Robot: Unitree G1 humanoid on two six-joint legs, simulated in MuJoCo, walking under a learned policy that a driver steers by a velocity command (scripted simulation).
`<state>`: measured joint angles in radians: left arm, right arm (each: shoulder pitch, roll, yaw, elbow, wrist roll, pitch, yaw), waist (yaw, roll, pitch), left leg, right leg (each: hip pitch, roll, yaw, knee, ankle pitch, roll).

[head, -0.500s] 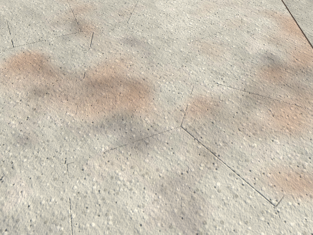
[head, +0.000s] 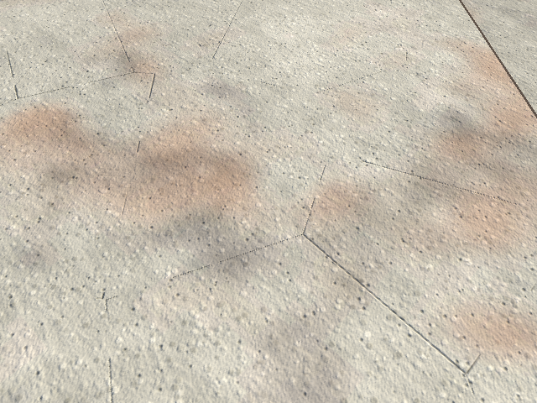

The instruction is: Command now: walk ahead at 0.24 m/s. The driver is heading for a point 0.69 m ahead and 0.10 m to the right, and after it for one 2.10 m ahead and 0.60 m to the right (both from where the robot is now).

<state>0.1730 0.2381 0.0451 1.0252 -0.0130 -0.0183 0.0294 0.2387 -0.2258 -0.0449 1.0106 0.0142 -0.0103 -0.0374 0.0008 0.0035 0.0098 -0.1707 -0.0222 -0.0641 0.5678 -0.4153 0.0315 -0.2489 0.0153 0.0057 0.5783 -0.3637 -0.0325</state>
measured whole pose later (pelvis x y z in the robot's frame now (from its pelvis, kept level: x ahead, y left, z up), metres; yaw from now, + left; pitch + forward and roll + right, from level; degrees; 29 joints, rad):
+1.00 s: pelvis +0.42 -0.01 +0.01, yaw -1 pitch +2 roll -2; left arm 0.36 0.26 0.04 0.99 -0.02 -0.08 0.01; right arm 0.06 -0.25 -0.05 0.87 0.01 -0.08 0.00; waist 0.08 0.02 -0.01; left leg -0.63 0.11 -0.05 0.59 0.06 -0.02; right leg -0.03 0.06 -0.02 0.22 -0.23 -0.05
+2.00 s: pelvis +0.93 -0.13 +0.01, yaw -31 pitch +2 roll +0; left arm 0.33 0.25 0.07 0.79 -0.01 -0.06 0.00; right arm 0.05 -0.28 -0.06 0.78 0.00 -0.10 0.01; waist 0.06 0.05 0.03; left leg -0.66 0.10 -0.06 0.61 0.10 -0.04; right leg -0.07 0.11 0.08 0.29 -0.24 -0.09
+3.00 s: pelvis +1.41 -0.43 +0.01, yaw -23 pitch +1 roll -2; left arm 0.31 0.26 0.07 0.87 0.02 -0.10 0.00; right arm 0.19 -0.30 -0.08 0.80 0.02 -0.03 0.01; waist 0.04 0.05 0.02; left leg -0.71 0.12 -0.07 0.92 -0.05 0.00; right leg -0.05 0.03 -0.19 0.25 -0.21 -0.04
